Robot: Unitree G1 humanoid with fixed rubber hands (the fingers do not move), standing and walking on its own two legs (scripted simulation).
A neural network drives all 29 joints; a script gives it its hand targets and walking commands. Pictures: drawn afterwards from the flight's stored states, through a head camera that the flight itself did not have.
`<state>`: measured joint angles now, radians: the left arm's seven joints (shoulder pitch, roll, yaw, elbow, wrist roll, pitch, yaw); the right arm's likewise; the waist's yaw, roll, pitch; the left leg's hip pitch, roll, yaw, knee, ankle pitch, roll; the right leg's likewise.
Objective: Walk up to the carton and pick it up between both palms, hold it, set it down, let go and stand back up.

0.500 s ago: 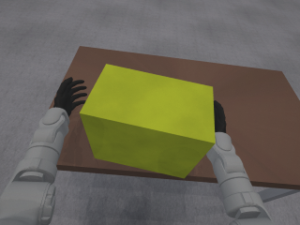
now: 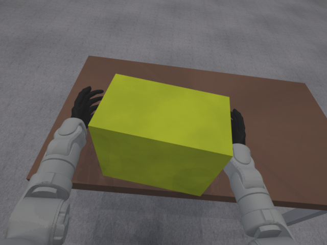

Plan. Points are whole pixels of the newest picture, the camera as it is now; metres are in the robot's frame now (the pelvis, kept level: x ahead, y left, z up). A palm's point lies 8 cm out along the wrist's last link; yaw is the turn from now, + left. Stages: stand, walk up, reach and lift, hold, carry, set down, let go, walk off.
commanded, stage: reach and lift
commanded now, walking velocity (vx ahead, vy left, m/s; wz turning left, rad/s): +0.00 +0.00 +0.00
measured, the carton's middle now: (161, 139) +0.36 -0.02 +0.05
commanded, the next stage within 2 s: none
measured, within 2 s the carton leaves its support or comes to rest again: leaves its support in 1.20 s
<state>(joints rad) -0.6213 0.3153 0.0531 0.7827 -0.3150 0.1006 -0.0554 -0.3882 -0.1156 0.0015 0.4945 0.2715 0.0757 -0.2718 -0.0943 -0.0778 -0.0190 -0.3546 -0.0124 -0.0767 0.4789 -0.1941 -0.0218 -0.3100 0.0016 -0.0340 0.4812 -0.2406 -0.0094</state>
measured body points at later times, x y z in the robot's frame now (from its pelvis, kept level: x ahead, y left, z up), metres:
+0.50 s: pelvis +0.00 +0.00 +0.00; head +0.03 +0.03 +0.45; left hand +0.42 +0.17 +0.06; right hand +0.35 -0.20 +0.07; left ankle +0.03 +0.13 -0.74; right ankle +0.00 -0.11 -0.74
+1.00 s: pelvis +0.00 +0.00 +0.00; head +0.03 +0.03 +0.45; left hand +0.42 +0.17 +0.07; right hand +0.35 -0.20 +0.07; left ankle +0.03 +0.13 -0.74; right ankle +0.00 -0.11 -0.74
